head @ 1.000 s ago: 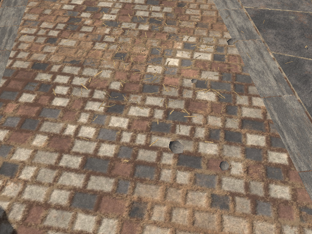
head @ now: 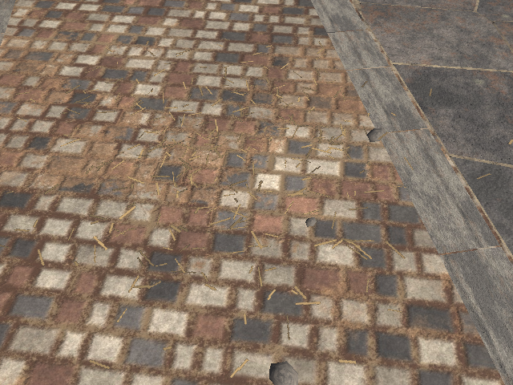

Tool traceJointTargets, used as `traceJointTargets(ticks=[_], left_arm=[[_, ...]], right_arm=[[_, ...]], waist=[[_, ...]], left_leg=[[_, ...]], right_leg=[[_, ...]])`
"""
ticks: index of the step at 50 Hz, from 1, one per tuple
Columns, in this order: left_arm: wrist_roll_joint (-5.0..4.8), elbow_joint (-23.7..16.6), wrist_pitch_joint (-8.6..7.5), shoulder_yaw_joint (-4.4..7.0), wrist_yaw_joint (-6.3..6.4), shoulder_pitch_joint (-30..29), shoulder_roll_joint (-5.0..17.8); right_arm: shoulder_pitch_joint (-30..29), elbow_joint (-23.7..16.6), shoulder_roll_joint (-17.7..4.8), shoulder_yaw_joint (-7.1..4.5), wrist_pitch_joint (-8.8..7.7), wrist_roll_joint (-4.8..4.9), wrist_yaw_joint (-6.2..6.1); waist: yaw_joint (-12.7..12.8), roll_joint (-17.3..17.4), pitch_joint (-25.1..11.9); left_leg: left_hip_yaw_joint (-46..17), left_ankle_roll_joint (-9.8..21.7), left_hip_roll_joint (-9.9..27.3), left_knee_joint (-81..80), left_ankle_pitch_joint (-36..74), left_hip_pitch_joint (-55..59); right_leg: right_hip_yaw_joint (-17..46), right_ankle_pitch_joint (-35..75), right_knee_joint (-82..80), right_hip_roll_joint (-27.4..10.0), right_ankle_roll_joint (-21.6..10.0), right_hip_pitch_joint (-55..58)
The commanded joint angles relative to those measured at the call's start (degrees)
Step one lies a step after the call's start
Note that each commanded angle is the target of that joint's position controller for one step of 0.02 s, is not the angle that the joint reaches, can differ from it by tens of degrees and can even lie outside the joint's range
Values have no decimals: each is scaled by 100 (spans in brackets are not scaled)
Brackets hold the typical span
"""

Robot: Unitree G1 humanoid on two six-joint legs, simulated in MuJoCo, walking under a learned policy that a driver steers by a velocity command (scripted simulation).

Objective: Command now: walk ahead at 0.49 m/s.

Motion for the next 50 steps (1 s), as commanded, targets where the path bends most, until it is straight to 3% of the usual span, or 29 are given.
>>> traceJointTargets(ticks=[1,5,10,12,13,14,15,16,17,18,19,20,21,23,26,32,37,40,41,42,43,44,45,46,47,48,50], left_arm=[[73,-240,18,78,39,201,264],[18,-486,-51,38,-36,-737,166],[-57,-771,-102,17,-212,-1433,250],[-58,-803,-153,56,-270,-1296,377],[-53,-740,-177,112,-277,-980,484],[-43,-518,-191,236,-261,-238,689],[-6,-224,-202,393,-216,938,1108],[83,-73,-152,558,-204,1693,1774],[71,-48,-147,428,-227,1776,1308],[39,-140,-160,308,-226,1235,953],[31,-282,-146,231,-225,658,742],[48,-342,-137,170,-255,274,559],[82,-342,-150,125,-280,107,422],[98,-210,-175,129,-306,210,412],[103,-21,-183,191,-229,530,634],[32,199,-94,194,-86,1016,737],[-19,465,14,236,-42,1409,782],[-33,487,90,291,-9,1275,882],[-27,461,114,305,-6,1153,937],[-8,432,149,280,-9,1039,877],[53,329,152,202,-14,1006,721],[77,267,39,2,-87,1684,54],[-3,361,-126,6,-124,1630,158],[-166,194,-218,146,-147,1084,675],[-194,66,-244,160,-120,653,749],[-118,32,-212,193,-71,438,704],[-39,87,-37,224,-22,668,470]], right_arm=[[-234,-312,-752,-118,-105,6,-112],[233,-215,-913,-145,-28,99,-200],[651,-26,-972,-181,94,154,-216],[598,-17,-1040,-216,155,157,-229],[484,-41,-1080,-226,187,153,-231],[382,-74,-1008,-195,219,126,-229],[328,-197,-783,-96,217,42,-226],[923,-300,-110,110,89,21,-170],[924,-204,-337,76,-72,119,-141],[385,-359,-889,-70,-154,272,-119],[2,-461,-930,-86,-165,279,-141],[-194,-488,-850,-108,-128,198,-178],[-149,-481,-770,-142,-44,141,-205],[58,-414,-504,-125,105,121,-218],[-357,-590,-511,-161,170,76,-243],[-1627,-961,-363,-124,113,91,-165],[-2327,-1242,-397,-93,50,149,-20],[-2151,-1272,-549,-144,-10,154,58],[-1785,-1184,-678,-212,-23,148,53],[-976,-929,-880,-340,-23,138,25],[121,-639,-1235,-479,-15,102,-26],[884,-489,-1815,-624,24,2,-59],[868,-480,-1427,-487,37,50,-46],[358,-546,-1117,-389,22,103,-49],[-186,-685,-901,-319,23,102,-54],[-576,-734,-711,-260,15,58,-28],[-773,-689,-509,-198,-21,-22,13]], waist=[[270,435,320],[-70,433,313],[-276,513,472],[-123,591,388],[91,652,220],[471,604,-205],[913,286,-1045],[812,-1162,-1877],[851,-1267,-2241],[741,-858,-1363],[568,-437,-880],[405,-118,-498],[215,-183,-314],[61,-243,-198],[69,-92,23],[411,-117,292],[574,-126,560],[353,-223,388],[132,-313,141],[-280,-277,-321],[-685,-2,-1081],[-518,1372,-1983],[-530,1616,-2367],[-456,1287,-1456],[-285,850,-877],[-96,508,-452],[235,718,-238]], left_leg=[[-1175,979,1591,-1182,401,-633],[-913,727,1512,-1087,486,-104],[-1023,646,1874,-674,338,836],[-1103,555,2009,-357,640,1087],[-1044,477,1968,9,1322,1096],[-810,346,1692,892,2264,985],[-482,143,1340,2468,2046,149],[-67,-323,357,4819,-186,-2300],[-962,-266,251,5754,-2401,-3126],[-1056,-135,619,6079,-2066,-3610],[-886,-99,951,5895,-1494,-3487],[-791,-130,1143,5514,-1090,-3258],[-806,-152,1311,5164,-813,-2903],[-710,-227,1337,4908,-555,-2550],[-686,-355,1373,4252,42,-3034],[-461,-409,1163,2262,1373,-3011],[-454,-261,1052,1537,1045,-3186],[-321,-56,880,1303,438,-2613],[-156,35,689,1263,306,-1966],[13,171,476,1180,344,-866],[-554,453,979,1383,492,889],[-3173,1389,2489,1053,-318,3228],[-4687,1549,2823,138,-781,3437],[-3893,1201,2628,53,-957,2702],[-3052,985,2422,-68,-645,1759],[-2458,865,2183,-282,-227,871],[-1801,735,1838,-648,117,-20]], right_leg=[[6,927,-802,-239,154,-104],[-212,1759,-2472,21,200,71],[-243,1238,-3340,185,93,51],[-295,769,-3576,282,-69,386],[-421,604,-3693,424,-166,895],[-572,563,-3817,621,-310,1873],[13,708,-3654,93,-636,3575],[2518,94,-4002,-1340,-1541,5911],[3956,-374,-4782,-1625,-1740,6153],[3138,-380,-4821,-1435,-1400,5439],[2278,57,-4921,-1201,-1202,4589],[1706,456,-5146,-943,-1102,3827],[1272,688,-5354,-713,-988,3325],[842,1135,-5607,-523,-1021,2888],[495,1795,-5757,-512,-1092,2968],[43,1475,-5927,-359,-889,3246],[81,1456,-5646,-695,-855,4110],[68,2321,-5172,-819,-727,4403],[-9,3248,-4756,-750,-659,4371],[-215,4010,-3829,-483,-531,4160],[-431,3334,-2349,-169,-340,3174],[-608,647,55,818,104,756],[286,-2076,1012,1049,60,-69],[379,-1832,1360,673,-62,-600],[183,-1265,1148,331,-122,-552],[74,-826,754,106,-107,-290],[100,-395,241,-129,-92,400]])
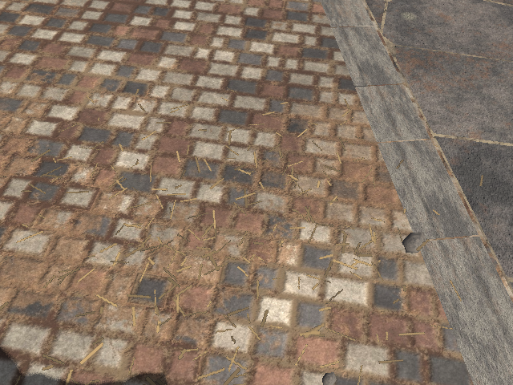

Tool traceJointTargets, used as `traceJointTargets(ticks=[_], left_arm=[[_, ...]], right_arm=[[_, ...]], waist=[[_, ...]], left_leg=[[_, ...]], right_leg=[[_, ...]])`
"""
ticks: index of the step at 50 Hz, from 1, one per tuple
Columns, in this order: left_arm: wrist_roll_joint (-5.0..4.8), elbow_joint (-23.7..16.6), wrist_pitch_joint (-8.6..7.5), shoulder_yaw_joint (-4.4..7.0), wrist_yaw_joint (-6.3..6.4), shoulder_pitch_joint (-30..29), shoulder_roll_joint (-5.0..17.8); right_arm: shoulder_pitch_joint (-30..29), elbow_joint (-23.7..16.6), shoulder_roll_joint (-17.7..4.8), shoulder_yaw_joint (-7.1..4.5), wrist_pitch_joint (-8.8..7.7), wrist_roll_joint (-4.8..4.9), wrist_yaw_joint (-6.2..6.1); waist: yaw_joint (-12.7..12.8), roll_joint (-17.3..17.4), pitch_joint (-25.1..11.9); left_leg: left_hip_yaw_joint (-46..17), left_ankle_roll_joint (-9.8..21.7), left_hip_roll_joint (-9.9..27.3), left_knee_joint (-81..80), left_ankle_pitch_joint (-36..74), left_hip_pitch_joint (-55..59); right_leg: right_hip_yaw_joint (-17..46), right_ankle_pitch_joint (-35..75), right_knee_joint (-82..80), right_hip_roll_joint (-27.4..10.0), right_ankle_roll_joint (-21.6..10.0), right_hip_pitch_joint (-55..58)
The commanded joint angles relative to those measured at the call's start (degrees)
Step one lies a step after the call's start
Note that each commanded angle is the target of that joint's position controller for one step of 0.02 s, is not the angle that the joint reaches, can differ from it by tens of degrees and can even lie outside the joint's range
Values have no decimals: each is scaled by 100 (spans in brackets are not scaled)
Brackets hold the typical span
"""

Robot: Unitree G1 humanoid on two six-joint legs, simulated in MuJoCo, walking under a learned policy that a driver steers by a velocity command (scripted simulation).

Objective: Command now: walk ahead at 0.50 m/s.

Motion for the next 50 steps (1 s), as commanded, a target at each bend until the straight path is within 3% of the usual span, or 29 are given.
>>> traceJointTargets(ticks=[1,4,6,10,14,17,19,20,21,22,23,24,25,27,29,31,35,39,42,44,45,46,47,48,49,50], left_arm=[[39,-275,60,133,64,281,292],[91,-456,129,172,94,-168,331],[120,-596,114,178,81,-600,312],[103,-854,50,130,11,-1476,191],[42,-1075,-45,85,-111,-2130,214],[21,-1132,-145,128,-180,-2047,419],[36,-928,-196,259,-150,-1242,686],[96,-693,-221,390,-102,-268,998],[193,-587,-209,515,-52,614,1513],[186,-576,-158,475,-90,739,1469],[170,-638,-147,326,-70,460,892],[131,-713,-132,247,-54,32,659],[149,-732,-122,198,-67,-348,528],[214,-683,-132,160,-80,-700,361],[216,-598,-165,200,-60,-707,421],[229,-518,-183,249,-15,-617,541],[229,-435,-129,306,73,-467,722],[146,-360,-36,365,126,-161,906],[52,-293,70,418,118,3,1029],[1,-322,138,461,120,-97,1179],[-28,-348,180,484,126,-173,1266],[-62,-382,232,481,125,-312,1297],[-1,-429,231,427,134,-248,1177],[282,-717,136,193,85,97,396],[109,-922,-140,117,13,-89,407],[-149,-1084,-300,209,-40,-820,794]], right_arm=[[103,-145,-458,-70,-96,-47,19],[419,17,-716,-128,-114,-41,-81],[633,97,-745,-126,-76,-22,-153],[1054,230,-783,-117,-15,57,-216],[1419,364,-843,-151,78,117,-257],[1382,374,-923,-214,148,140,-309],[1168,300,-931,-231,189,138,-310],[1069,196,-728,-161,185,89,-292],[1345,13,-253,-40,134,32,-282],[1752,-69,10,58,35,141,-264],[1395,-40,-657,-122,11,279,-267],[1002,-153,-802,-173,26,301,-278],[835,-167,-723,-191,62,239,-295],[926,-181,-459,-233,208,203,-277],[901,-257,-284,-232,335,210,-267],[658,-406,-314,-259,401,167,-272],[77,-640,-289,-239,371,128,-158],[-755,-963,-229,-161,354,110,1],[-1072,-1199,-298,-158,374,127,93],[-940,-1284,-450,-225,391,127,127],[-601,-1244,-586,-302,404,132,123],[180,-1055,-801,-440,403,155,107],[1200,-757,-1249,-672,426,170,14],[1406,-688,-1983,-813,431,212,-85],[1475,-927,-1889,-705,319,132,-43],[1405,-892,-1422,-565,230,65,-1]], waist=[[130,666,-321],[109,505,-71],[3,453,-2],[-259,455,169],[-451,488,333],[-253,645,254],[216,722,-176],[622,569,-906],[716,-445,-1890],[558,-1771,-2527],[588,-1088,-1859],[508,-701,-1134],[333,-335,-744],[21,-520,-327],[-69,-455,-163],[-75,-274,-41],[41,-170,94],[332,-68,355],[368,-124,448],[174,-272,250],[-53,-367,-16],[-526,-288,-419],[-951,20,-967],[-497,1616,-1251],[-492,1507,-2262],[-720,859,-1668]], left_leg=[[-1597,940,1438,-1729,436,745],[-1266,1025,1428,-1936,961,776],[-1119,958,1398,-1962,1147,1010],[-957,801,1224,-1963,974,1173],[-1180,814,1377,-1635,784,1631],[-1477,694,1565,-1209,926,1849],[-1432,526,1364,-393,1860,1734],[-1195,342,996,825,1862,1147],[-684,-16,236,2960,181,-695],[-919,-127,-143,4263,-2635,-2035],[-1259,-77,247,4870,-2368,-2458],[-1075,-31,505,4873,-1810,-2566],[-996,-43,734,4675,-1337,-2292],[-993,-50,1002,4277,-867,-1743],[-916,-91,1041,4144,-614,-1719],[-982,-148,1057,3833,-215,-2013],[-842,-211,998,2611,775,-2147],[-411,-148,922,1676,979,-2128],[-191,10,825,1307,441,-2130],[118,206,538,1193,-132,-1596],[315,328,291,1172,-392,-1033],[487,507,-26,820,-200,23],[129,744,-97,612,31,1744],[-2626,1524,1411,304,-189,3529],[-5226,2240,2180,-874,-1314,4271],[-4648,1859,2075,-1118,-991,4031]], right_leg=[[208,537,-159,-542,-10,-796],[168,1183,-856,-599,146,-1295],[144,1768,-1512,-586,219,-1599],[-13,2583,-2886,-329,270,-1402],[-21,2404,-3674,-109,315,-1290],[65,1965,-4063,-5,212,-750],[-116,1652,-4278,196,39,494],[120,1752,-4065,-110,-211,2008],[1746,1537,-3986,-1472,-754,4245],[3821,617,-4788,-2268,-1238,5034],[3406,56,-4969,-2041,-1001,4425],[2508,215,-5103,-1884,-777,3545],[1917,553,-5324,-1649,-680,2734],[1010,984,-5737,-1318,-593,1777],[458,1448,-5963,-1254,-673,1513],[96,1847,-6054,-1280,-741,1561],[-593,2158,-6122,-1210,-663,1834],[-1028,2139,-6085,-1319,-597,2258],[-1205,2487,-5779,-1481,-493,2811],[-1386,4008,-5186,-1502,-378,2992],[-1482,5017,-4584,-1463,-308,3000],[-1659,5590,-3501,-1278,-173,2788],[-1717,4788,-1974,-1033,90,1779],[-1572,2,175,-196,459,-691],[-67,-1569,1252,483,487,-1779],[279,-1076,1377,204,314,-2413]])
Over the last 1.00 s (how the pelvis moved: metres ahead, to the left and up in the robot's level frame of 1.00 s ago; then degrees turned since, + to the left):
0.55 -0.01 -0.01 1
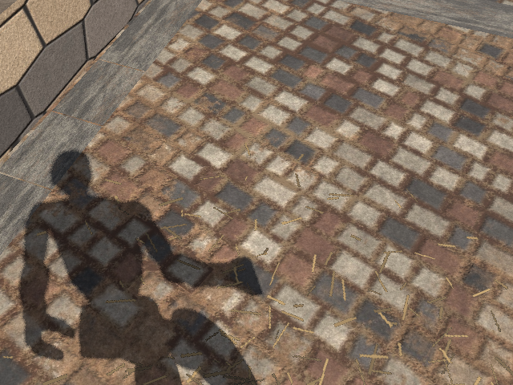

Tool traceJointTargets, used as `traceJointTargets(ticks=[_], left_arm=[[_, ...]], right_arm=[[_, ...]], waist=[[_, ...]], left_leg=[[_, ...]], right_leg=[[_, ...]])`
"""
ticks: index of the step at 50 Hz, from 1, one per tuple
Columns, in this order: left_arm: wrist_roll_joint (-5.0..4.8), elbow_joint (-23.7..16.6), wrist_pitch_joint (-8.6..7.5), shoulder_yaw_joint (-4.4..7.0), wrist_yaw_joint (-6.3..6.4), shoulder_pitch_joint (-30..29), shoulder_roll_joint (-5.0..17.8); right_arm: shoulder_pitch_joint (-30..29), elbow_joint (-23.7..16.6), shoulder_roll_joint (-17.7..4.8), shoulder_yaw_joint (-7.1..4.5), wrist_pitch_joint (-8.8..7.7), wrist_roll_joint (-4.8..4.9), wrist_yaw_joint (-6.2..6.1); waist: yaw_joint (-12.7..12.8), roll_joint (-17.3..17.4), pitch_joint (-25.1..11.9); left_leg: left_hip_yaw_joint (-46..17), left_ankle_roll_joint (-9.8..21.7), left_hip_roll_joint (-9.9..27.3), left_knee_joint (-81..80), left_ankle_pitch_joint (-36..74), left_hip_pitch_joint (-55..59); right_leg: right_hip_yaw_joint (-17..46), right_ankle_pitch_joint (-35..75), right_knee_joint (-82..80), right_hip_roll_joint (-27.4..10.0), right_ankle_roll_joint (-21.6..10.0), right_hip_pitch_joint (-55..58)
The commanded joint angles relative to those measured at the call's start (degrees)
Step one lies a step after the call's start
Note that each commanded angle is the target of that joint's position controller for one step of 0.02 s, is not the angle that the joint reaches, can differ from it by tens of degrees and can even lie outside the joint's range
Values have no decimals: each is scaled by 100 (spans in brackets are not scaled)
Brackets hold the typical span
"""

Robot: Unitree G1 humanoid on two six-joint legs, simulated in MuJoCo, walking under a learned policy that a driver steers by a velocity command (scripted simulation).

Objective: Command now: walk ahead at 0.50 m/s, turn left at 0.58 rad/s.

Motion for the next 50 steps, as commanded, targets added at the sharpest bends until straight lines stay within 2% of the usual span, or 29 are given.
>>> traceJointTargets(ticks=[1,2,3,4,8,10,12,14,19,21,22,23,24,25,26,27,28,29,30,32,34,36,40,43,45,47,48,49,50], left_arm=[[-185,-910,-499,21,-81,-728,615],[-29,-800,-499,46,-30,-669,630],[63,-753,-433,111,-10,-554,721],[79,-753,-343,135,-22,-484,730],[190,-977,-169,85,6,-950,458],[180,-1112,-176,44,-14,-1371,367],[134,-1116,-204,-22,-95,-1556,249],[81,-1178,-233,-68,-170,-1838,215],[20,-1434,-294,-94,-334,-2287,387],[3,-1414,-304,-80,-408,-2023,453],[7,-1337,-293,-31,-413,-1691,559],[18,-1164,-279,60,-398,-1048,717],[47,-956,-251,156,-368,-168,931],[117,-903,-227,269,-333,605,1401],[-23,-785,-176,243,-357,773,1260],[-95,-831,-138,145,-335,558,942],[-28,-968,-99,109,-296,251,799],[39,-1033,-89,81,-287,-22,737],[68,-1101,-102,32,-268,-170,614],[77,-1175,-89,34,-236,-225,660],[41,-1186,-91,68,-176,-126,767],[1,-1173,-68,125,-102,26,919],[-63,-1097,51,143,-14,440,920],[-88,-1051,136,139,13,720,877],[-70,-1077,180,153,38,734,887],[-54,-1157,209,149,44,557,840],[-18,-1243,190,82,24,461,645],[93,-1388,157,-38,9,466,310],[-86,-1546,105,-118,6,1275,110]], right_arm=[[1607,11,-1030,-270,-170,-51,-40],[1104,-101,-799,-196,-186,-36,-47],[762,-210,-620,-128,-191,-70,-67],[646,-274,-579,-102,-194,-102,-90],[986,-203,-868,-164,-237,-44,-242],[1171,-156,-871,-163,-213,-29,-300],[1266,-85,-736,-111,-208,-42,-321],[1475,47,-723,-92,-236,-57,-308],[1868,325,-824,-94,-192,-101,-320],[1746,335,-900,-106,-146,-111,-349],[1635,305,-968,-115,-128,-122,-360],[1493,273,-995,-104,-99,-129,-368],[1355,196,-960,-65,-94,-152,-383],[1713,16,-619,48,-165,-247,-369],[1999,82,-314,166,-295,-217,-300],[1567,-64,-767,101,-439,-81,-227],[987,-228,-835,99,-529,34,-189],[710,-301,-771,106,-578,-38,-196],[659,-318,-802,56,-562,-174,-232],[832,-369,-674,53,-477,-239,-262],[760,-430,-552,80,-388,-239,-302],[328,-572,-451,123,-358,-243,-326],[-473,-761,-299,187,-424,-183,-254],[-834,-897,-420,156,-487,-107,-180],[-830,-923,-567,99,-548,-86,-140],[-283,-796,-727,8,-605,-76,-154],[325,-696,-916,-75,-628,-146,-198],[1274,-616,-1281,-169,-616,-215,-259],[1612,-397,-1567,-242,-515,-234,-215]], waist=[[-707,481,-1378],[-424,90,-1032],[-193,138,-881],[-75,186,-813],[-111,117,-515],[-258,242,-403],[-394,446,-369],[-583,520,-238],[-756,445,9],[-574,516,-127],[-392,603,-390],[-30,576,-809],[400,417,-1346],[393,-606,-2157],[277,-1710,-2489],[407,-1071,-1916],[398,-568,-1245],[208,-36,-721],[41,103,-596],[-190,-187,-582],[-221,-280,-536],[-105,-287,-438],[222,-440,-428],[321,-499,-414],[237,-591,-422],[-117,-730,-577],[-430,-655,-1035],[-790,37,-1856],[-385,2014,-2383]], left_leg=[[-3804,1367,1799,-2270,-232,4256],[-3150,1169,1550,-2252,316,3358],[-2711,1068,1365,-2342,823,2673],[-2549,1039,1255,-2478,1022,2290],[-2019,1024,1014,-2687,1711,1782],[-1831,852,823,-2660,1524,1707],[-1507,664,702,-2688,1268,1712],[-1475,590,805,-2746,1007,1761],[-1582,537,1403,-2327,1819,3252],[-1376,393,1443,-1991,2956,3516],[-1225,320,1378,-1647,4063,3522],[-975,216,1195,-920,5086,3429],[-752,36,978,195,4971,2815],[-481,-334,359,2258,2797,995],[-703,-647,-460,3765,-1699,-705],[-1205,-546,-79,4113,-1662,-1454],[-1108,-491,171,3914,-1237,-1596],[-999,-482,361,3394,-933,-1477],[-975,-516,532,2904,-720,-1160],[-915,-645,614,2384,-648,-768],[-778,-809,610,1829,-484,-715],[-704,-936,534,1032,241,-684],[-640,-993,175,-432,1616,-40],[-762,-946,45,-927,1504,66],[-846,-842,8,-1206,1100,222],[-761,-610,30,-1544,913,1019],[-951,-362,373,-1496,919,2094],[-1949,26,1420,-1355,731,3613],[-4451,879,2535,-1784,-417,5052]], right_leg=[[988,335,1956,189,-360,-3961],[1018,731,1455,-53,-362,-3518],[1057,962,1033,-204,-336,-3018],[1062,1089,809,-244,-295,-2703],[888,1923,-439,-52,17,-2739],[877,2679,-1312,115,67,-2696],[768,3466,-2144,208,17,-2425],[674,3957,-2493,236,-73,-2245],[622,3091,-2857,245,-500,-3141],[485,2597,-2942,389,-699,-2815],[322,2401,-2901,592,-808,-2247],[152,2499,-2997,835,-965,-1327],[503,2841,-2944,636,-1205,26],[2600,2860,-2937,-612,-1939,2079],[4920,2017,-3814,-1407,-2626,3221],[4787,1062,-4066,-1262,-2328,2991],[4030,1153,-4157,-1049,-2098,2224],[3512,1695,-4295,-823,-1979,1340],[3176,2247,-4395,-642,-1897,831],[2922,2855,-4561,-450,-1946,315],[2599,3222,-4647,-347,-1966,-48],[2324,3304,-4684,-182,-1840,-291],[2110,2979,-4482,132,-1488,-536],[2544,2652,-4137,-15,-1425,-131],[2922,2538,-3828,-140,-1359,206],[3042,2792,-3353,-62,-1202,202],[2810,2945,-2589,198,-1024,-109],[2223,1921,-962,610,-792,-922],[1588,-623,597,1191,-512,-2848]])
Over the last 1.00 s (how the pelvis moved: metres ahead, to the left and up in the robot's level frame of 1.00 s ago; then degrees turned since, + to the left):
0.51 0.06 -0.02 26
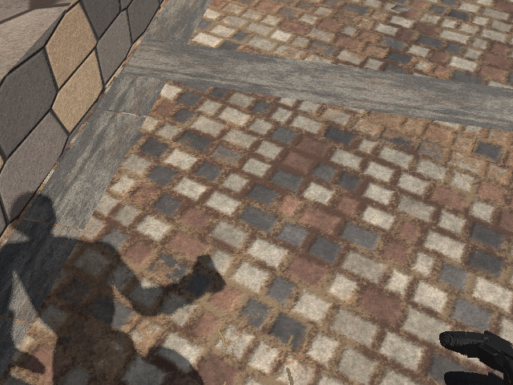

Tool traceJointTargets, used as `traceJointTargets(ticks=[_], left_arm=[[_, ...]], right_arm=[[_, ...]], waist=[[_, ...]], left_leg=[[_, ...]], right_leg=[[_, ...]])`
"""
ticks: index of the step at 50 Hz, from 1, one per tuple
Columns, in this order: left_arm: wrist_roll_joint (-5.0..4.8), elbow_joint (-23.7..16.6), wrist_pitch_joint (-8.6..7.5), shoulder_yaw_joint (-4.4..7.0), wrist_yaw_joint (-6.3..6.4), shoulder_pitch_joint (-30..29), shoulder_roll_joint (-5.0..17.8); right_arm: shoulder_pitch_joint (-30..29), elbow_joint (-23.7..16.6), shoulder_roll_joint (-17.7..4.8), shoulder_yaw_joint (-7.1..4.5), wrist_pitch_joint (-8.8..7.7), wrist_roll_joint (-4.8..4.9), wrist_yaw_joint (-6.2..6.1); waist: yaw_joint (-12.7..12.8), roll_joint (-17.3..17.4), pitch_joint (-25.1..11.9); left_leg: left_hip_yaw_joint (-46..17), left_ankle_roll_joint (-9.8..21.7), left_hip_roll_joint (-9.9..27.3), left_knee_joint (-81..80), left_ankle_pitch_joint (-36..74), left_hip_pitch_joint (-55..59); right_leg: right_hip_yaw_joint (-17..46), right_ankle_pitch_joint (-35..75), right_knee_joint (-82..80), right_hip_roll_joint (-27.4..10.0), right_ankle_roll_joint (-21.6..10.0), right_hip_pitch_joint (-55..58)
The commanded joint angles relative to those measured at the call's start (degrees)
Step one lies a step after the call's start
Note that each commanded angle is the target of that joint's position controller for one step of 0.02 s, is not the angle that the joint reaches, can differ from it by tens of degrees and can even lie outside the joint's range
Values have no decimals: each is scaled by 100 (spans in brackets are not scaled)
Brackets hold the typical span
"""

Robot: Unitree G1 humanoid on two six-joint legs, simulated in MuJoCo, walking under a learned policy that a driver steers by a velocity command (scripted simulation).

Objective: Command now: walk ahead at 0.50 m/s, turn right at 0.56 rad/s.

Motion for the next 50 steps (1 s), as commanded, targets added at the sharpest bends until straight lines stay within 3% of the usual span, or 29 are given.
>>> traceJointTargets(ticks=[1,2,3,4,6,9,15,18,20,22,23,24,25,26,27,28,29,30,31,34,39,42,45,48,49,50], left_arm=[[-116,-579,-154,10,6,406,597],[-74,-650,-119,87,-4,-184,839],[-22,-708,-92,91,-5,-454,762],[25,-786,-89,108,-28,-624,691],[-49,-845,-34,96,-97,-567,480],[-13,-1016,26,48,-122,-818,297],[0,-1222,-56,-43,-283,-1645,161],[-20,-1427,-63,-59,-379,-2114,158],[-20,-1551,-52,-26,-429,-2230,245],[22,-1557,-14,87,-434,-1905,454],[23,-1412,7,210,-414,-1253,649],[5,-1146,41,404,-333,-254,986],[-28,-1036,90,553,-201,320,1572],[-30,-1251,-3,508,-239,90,1799],[3,-1253,-79,363,-288,99,1279],[26,-1197,-133,290,-287,-60,1063],[26,-1219,-154,242,-279,-439,934],[66,-1282,-166,182,-265,-755,761],[121,-1345,-169,138,-241,-953,669],[118,-1181,-243,118,-171,-906,663],[73,-845,-242,119,-69,-516,763],[54,-647,-254,127,-82,-262,853],[65,-438,-223,140,-87,-38,876],[64,-328,-156,177,-46,-91,955],[76,-345,-133,187,-26,-203,1002],[98,-380,-95,161,1,-302,959]], right_arm=[[1842,24,-1104,-414,57,43,-23],[1639,-13,-808,-330,91,52,-45],[1377,-23,-747,-285,120,7,-40],[1207,27,-648,-252,139,-11,-35],[1085,98,-579,-230,114,-35,-32],[1111,254,-764,-300,61,8,-32],[1247,509,-1056,-361,150,30,-81],[1489,657,-1216,-399,225,107,-86],[1545,720,-1328,-437,294,171,-91],[1508,717,-1513,-493,365,216,-130],[1457,706,-1555,-501,412,235,-154],[1498,680,-1406,-438,418,213,-182],[1743,479,-858,-253,367,-29,-166],[1857,201,-582,-95,171,-35,-94],[1233,118,-1127,-225,25,173,-11],[941,18,-1114,-201,-52,267,19],[920,72,-1028,-183,-72,153,-29],[972,118,-1092,-229,-32,30,-66],[1127,176,-1094,-243,46,11,-52],[1188,260,-857,-187,203,-41,-54],[213,66,-571,-54,188,-6,6],[-204,-29,-579,-30,149,98,97],[-450,-171,-660,-39,126,130,196],[-201,-199,-732,-67,127,136,275],[158,-122,-836,-125,133,126,269],[874,78,-1015,-240,144,102,242]], waist=[[-809,1468,-1499],[-947,894,-799],[-840,489,-400],[-735,489,-115],[-554,791,10],[-521,673,101],[-780,481,224],[-920,487,365],[-868,541,399],[-579,733,96],[-175,713,-266],[312,529,-777],[277,-650,-1286],[-96,-1414,-2203],[265,-623,-1955],[162,-475,-1172],[-130,53,-699],[-350,-2,-487],[-525,-124,-409],[-594,-119,-313],[-198,-207,-1],[15,-272,199],[102,-259,359],[-92,-338,238],[-303,-384,-32],[-683,-269,-513]], left_leg=[[-4024,1371,2639,-888,-2176,4407],[-3120,1137,2372,-971,-2009,3736],[-2447,1029,2125,-1107,-1305,3049],[-1996,1013,1928,-1258,-788,2572],[-1303,983,1693,-1555,-337,2026],[-702,1137,1744,-1830,256,1890],[499,928,1597,-1836,960,2139],[752,818,1735,-1750,1037,2494],[908,719,1858,-1495,1638,2818],[1155,590,1852,-684,3552,2994],[1323,485,1742,237,4260,2884],[1458,287,1527,1555,3926,2143],[1486,-12,1046,3594,473,135],[294,-186,11,5117,-2971,-1505],[-369,-88,355,5323,-2602,-2124],[-248,24,555,5002,-2130,-2253],[-233,21,785,4470,-1726,-1954],[-245,-19,931,4026,-1497,-1547],[-241,-60,1017,3875,-1331,-1212],[-53,-289,994,3284,-895,-975],[53,-356,799,1330,951,-847],[107,-237,687,683,1358,-785],[104,39,653,378,857,-1259],[234,352,476,229,72,-998],[408,477,266,193,-69,-406],[563,641,41,79,118,626]], right_leg=[[-233,-474,3236,-457,142,-3648],[-362,81,3415,-618,197,-3789],[-524,496,3340,-795,257,-3616],[-550,760,3112,-939,289,-3537],[-673,983,2895,-1141,315,-3205],[-760,1347,2482,-1248,425,-3392],[-1111,2916,725,-1176,377,-3173],[-1358,2854,132,-1078,230,-3067],[-1519,2403,-111,-965,58,-2962],[-1856,1786,-221,-584,-190,-2240],[-2002,1812,-460,-321,-364,-1362],[-1877,2163,-722,-165,-594,189],[186,2183,-786,-1437,-1149,2078],[3377,1126,-1832,-2504,-2149,3157],[3027,821,-2143,-2409,-1834,2995],[2204,1079,-2159,-2198,-1617,2236],[1597,1626,-2181,-1935,-1425,1327],[1172,2255,-2250,-1750,-1331,664],[934,2618,-2382,-1651,-1313,227],[360,3515,-2602,-1523,-1369,-341],[-308,3144,-2689,-1206,-993,-416],[-253,2619,-2729,-1422,-950,-133],[-190,2961,-2516,-1786,-895,719],[-384,4202,-2075,-1921,-692,1248],[-568,5268,-1654,-1823,-591,1265],[-879,6137,-754,-1564,-444,1115]])
Over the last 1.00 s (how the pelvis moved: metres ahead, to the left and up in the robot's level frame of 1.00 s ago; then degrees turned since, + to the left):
0.59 0.01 0.01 -10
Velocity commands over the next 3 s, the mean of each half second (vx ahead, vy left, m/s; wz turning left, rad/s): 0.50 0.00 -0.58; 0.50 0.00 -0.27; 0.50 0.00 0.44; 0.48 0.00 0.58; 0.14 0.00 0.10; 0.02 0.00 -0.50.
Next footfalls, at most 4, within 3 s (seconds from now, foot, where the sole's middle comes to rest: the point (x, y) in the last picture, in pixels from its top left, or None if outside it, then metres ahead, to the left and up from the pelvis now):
0.48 right None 0.37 -0.19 -0.76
1.02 left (331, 296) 0.73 -0.12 -0.76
1.50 right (419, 241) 0.94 -0.39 -0.76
2.00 left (327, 168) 1.22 -0.12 -0.76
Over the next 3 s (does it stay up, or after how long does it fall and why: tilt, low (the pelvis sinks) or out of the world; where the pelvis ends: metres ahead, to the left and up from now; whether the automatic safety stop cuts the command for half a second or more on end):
stays up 1.23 -0.20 0.01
